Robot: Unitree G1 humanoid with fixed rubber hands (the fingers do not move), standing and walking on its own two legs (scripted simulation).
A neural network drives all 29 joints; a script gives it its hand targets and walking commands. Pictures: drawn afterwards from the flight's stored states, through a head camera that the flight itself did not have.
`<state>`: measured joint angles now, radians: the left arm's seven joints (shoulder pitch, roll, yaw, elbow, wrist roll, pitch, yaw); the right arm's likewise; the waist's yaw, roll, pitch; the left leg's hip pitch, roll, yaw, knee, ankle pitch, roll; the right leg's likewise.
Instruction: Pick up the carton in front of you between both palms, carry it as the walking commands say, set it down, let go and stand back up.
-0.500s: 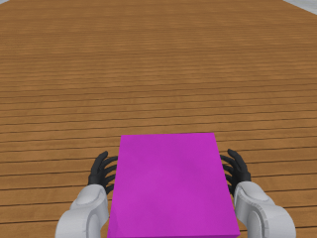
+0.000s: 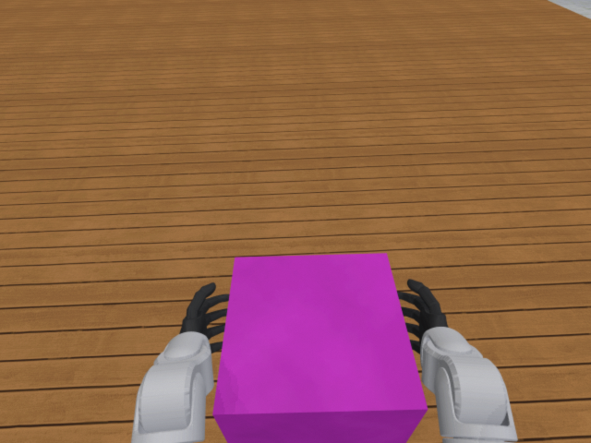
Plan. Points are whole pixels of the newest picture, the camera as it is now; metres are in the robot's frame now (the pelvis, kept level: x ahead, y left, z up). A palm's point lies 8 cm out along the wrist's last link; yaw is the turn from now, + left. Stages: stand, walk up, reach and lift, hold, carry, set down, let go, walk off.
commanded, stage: carry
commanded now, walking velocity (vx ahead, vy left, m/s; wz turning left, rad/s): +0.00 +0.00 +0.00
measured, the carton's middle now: (313, 366) +0.25 +0.00 -0.02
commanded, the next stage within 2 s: hold in 0.98 s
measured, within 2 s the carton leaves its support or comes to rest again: neither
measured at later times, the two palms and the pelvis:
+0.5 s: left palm (201, 331) +0.27 +0.15 +0.04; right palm (424, 327) +0.27 -0.15 +0.04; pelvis -0.01 +0.00 +0.00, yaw +0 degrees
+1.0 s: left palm (202, 333) +0.27 +0.15 +0.04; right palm (425, 330) +0.27 -0.15 +0.04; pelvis -0.01 +0.00 +0.00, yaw +0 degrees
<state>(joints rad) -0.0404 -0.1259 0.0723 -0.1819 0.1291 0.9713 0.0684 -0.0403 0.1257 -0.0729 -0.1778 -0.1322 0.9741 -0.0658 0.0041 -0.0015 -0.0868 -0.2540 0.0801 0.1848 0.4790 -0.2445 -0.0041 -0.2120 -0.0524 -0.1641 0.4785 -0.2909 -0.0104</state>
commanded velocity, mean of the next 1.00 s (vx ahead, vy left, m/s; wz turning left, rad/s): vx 0.00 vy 0.00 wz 0.00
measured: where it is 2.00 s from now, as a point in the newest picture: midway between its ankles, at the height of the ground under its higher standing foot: outside the picture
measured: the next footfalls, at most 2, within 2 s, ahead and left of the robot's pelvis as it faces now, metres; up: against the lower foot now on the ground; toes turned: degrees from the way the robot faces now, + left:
none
